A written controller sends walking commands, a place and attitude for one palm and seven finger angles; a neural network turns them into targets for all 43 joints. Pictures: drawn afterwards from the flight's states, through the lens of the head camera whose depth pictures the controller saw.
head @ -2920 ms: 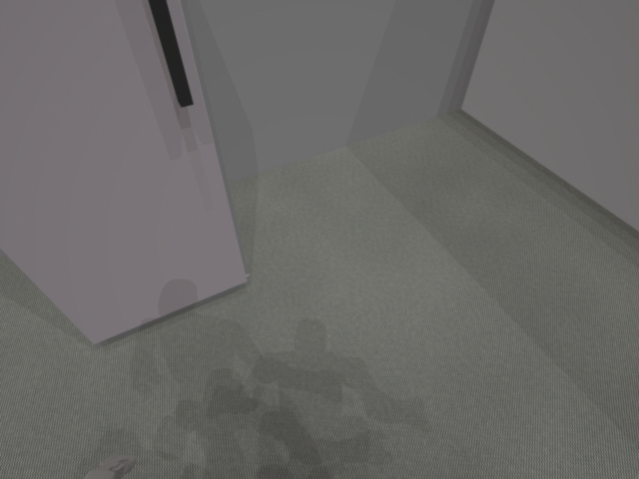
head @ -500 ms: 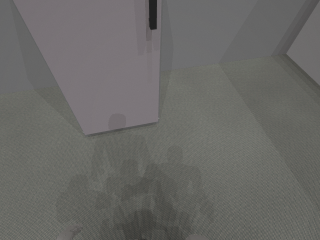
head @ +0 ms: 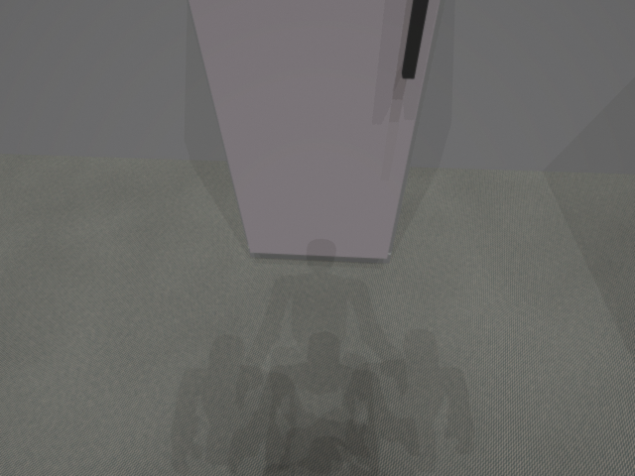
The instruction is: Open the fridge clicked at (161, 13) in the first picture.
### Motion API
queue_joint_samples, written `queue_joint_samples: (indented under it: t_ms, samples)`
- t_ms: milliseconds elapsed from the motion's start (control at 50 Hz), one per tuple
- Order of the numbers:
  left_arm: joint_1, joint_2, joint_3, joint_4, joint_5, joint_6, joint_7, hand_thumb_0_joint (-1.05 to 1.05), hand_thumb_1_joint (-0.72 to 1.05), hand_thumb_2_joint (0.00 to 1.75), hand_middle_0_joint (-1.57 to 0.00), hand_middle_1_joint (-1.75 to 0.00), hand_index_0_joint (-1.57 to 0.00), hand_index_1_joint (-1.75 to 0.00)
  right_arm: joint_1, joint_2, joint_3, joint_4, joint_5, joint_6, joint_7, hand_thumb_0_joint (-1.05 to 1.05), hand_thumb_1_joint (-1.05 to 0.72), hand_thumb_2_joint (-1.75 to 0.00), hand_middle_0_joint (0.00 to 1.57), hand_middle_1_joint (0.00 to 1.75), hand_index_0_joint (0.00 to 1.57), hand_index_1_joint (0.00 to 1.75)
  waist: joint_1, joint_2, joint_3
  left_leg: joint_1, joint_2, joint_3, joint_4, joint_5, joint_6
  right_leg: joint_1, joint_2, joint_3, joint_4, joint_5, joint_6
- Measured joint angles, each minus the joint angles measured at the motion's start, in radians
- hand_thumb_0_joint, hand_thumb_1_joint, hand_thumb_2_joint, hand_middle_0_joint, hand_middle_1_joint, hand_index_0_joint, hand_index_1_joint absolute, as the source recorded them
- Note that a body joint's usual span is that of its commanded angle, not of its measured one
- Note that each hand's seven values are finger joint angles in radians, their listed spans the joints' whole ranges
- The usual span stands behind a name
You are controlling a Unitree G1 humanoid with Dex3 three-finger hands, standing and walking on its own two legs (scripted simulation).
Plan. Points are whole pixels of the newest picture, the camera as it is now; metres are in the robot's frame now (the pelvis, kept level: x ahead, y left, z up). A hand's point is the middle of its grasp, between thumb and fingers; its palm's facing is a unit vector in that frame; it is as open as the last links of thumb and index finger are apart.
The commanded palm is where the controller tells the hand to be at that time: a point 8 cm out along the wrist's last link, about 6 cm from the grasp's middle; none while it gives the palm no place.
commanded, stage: take the last steps up to it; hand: right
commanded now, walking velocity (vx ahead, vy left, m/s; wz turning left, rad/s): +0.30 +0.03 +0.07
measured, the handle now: out of the picture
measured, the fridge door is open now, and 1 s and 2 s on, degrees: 0 0 0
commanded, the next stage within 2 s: come to a stop and stand still in 1.06 s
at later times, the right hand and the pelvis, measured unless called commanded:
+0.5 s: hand out of the picture +0.08 -0.22 -0.20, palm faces -0.01 +0.99 -0.13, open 7.4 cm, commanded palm none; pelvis +0.12 -0.04 -0.01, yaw +3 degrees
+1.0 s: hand (423, 323) +0.42 -0.16 -0.18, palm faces -0.03 +0.99 -0.15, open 7.4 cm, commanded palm none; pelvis +0.31 +0.00 -0.02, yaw +2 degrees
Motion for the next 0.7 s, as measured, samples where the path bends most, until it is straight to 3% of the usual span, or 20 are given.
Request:
queue_joint_samples:
  t_ms: [60,120,180,280,380,440,480,520,580,700]
  samples:
    - [0.049,0.008,0.004,0.03,-0.007,0.0,-0.005,0.01,0.9,0.9,-0.2,-0.3,-0.2,-0.3,0.004,0.02,0.013,0.005,-0.001,-0.033,0.004,0.01,-0.9,-0.9,0.2,0.3,0.2,0.3,0.007,-0.006,-0.019,0.116,-0.003,0.014,-0.22,0.093,0.039,-0.04,-0.011,-0.014,0.091,-0.056,0.017]
    - [0.067,0.031,0.011,0.08,-0.005,0.025,-0.013,0.01,0.9,0.9,-0.2,-0.3,-0.2,-0.3,0.02,0.066,0.025,0.028,0.003,-0.069,-0.01,0.01,-0.9,-0.9,0.2,0.3,0.2,0.3,0.004,-0.048,-0.024,0.133,-0.028,0.025,-0.211,0.118,0.042,-0.131,-0.022,0.04,0.321,-0.191,0.034]
    - [0.069,0.031,0.02,0.101,-0.001,0.032,-0.027,0.01,0.9,0.9,-0.2,-0.3,-0.2,-0.3,0.072,0.074,0.015,0.051,0.004,-0.089,-0.032,0.0,-0.93,-0.9,0.2,0.3,0.2,0.3,-0.004,-0.033,-0.039,0.183,-0.022,0.02,-0.258,0.117,0.039,-0.216,-0.024,0.041,0.453,-0.143,0.045]
    - [0.036,0.017,0.034,0.073,-0.004,0.016,-0.042,0.01,0.9,0.9,-0.2,-0.3,-0.19,-0.3,0.147,0.056,0.016,0.117,-0.004,-0.096,-0.033,0.0,-0.93,-0.9,0.2,0.3,0.2,0.3,-0.008,-0.006,-0.04,0.246,-0.008,0.012,-0.313,0.111,0.019,-0.275,-0.046,0.027,0.374,-0.039,0.055]
    - [-0.003,0.002,0.031,0.036,-0.007,-0.023,-0.046,0.01,0.9,0.9,-0.2,-0.3,-0.19,-0.3,0.207,0.049,0.011,0.168,-0.004,-0.088,-0.026,0.0,-0.92,-0.9,0.2,0.3,0.2,0.3,-0.023,0.021,-0.025,0.266,0.017,0.004,-0.244,0.024,-0.016,-0.196,-0.035,0.009,0.148,0.033,0.045]
    - [-0.031,-0.017,0.023,0.03,0.002,-0.058,-0.031,0.01,0.9,0.9,-0.2,-0.3,-0.19,-0.3,0.209,0.045,0.006,0.189,0.003,-0.065,-0.021,0.01,-0.91,-0.9,0.2,0.3,0.2,0.3,-0.028,0.049,-0.007,0.126,0.033,-0.024,0.114,-0.065,0.026,-0.182,-0.017,-0.031,0.195,0.005,-0.012]
    - [-0.03,-0.034,0.015,0.034,0.0,-0.067,-0.018,0.01,0.9,0.9,-0.2,-0.3,-0.19,-0.3,0.194,0.043,0.004,0.196,0.0,-0.057,-0.016,0.01,-0.91,-0.9,0.2,0.3,0.2,0.3,-0.023,0.051,-0.008,0.006,0.027,-0.015,0.358,-0.012,0.046,-0.138,-0.012,-0.05,0.155,-0.009,-0.027]
    - [-0.014,-0.05,0.011,0.051,-0.002,-0.074,-0.004,0.01,0.91,0.9,-0.2,-0.3,-0.2,-0.3,0.165,0.039,0.0,0.188,-0.006,-0.059,-0.01,0.01,-0.91,-0.9,0.2,0.3,0.2,0.3,-0.022,0.054,-0.011,-0.086,0.04,0.008,0.454,0.068,0.046,-0.081,0.002,-0.059,0.076,0.013,-0.029]
    - [0.023,-0.069,0.003,0.085,-0.008,-0.08,0.002,0.01,0.92,0.9,-0.2,-0.3,-0.2,-0.3,0.119,0.042,-0.003,0.154,-0.01,-0.065,-0.007,0.01,-0.91,-0.9,0.2,0.3,0.2,0.3,-0.029,0.05,-0.02,-0.181,0.062,0.03,0.436,0.155,0.029,0.0,0.021,-0.067,-0.042,0.045,-0.032]
    - [0.093,-0.106,-0.001,0.137,-0.011,-0.073,-0.001,0.01,0.91,0.9,-0.2,-0.3,-0.2,-0.3,0.033,0.046,-0.013,0.105,-0.01,-0.063,-0.01,0.01,-0.93,-0.9,0.2,0.3,0.2,0.3,-0.02,0.044,-0.017,-0.257,0.104,0.042,0.236,0.249,0.003,0.118,0.048,-0.066,-0.165,0.049,-0.027]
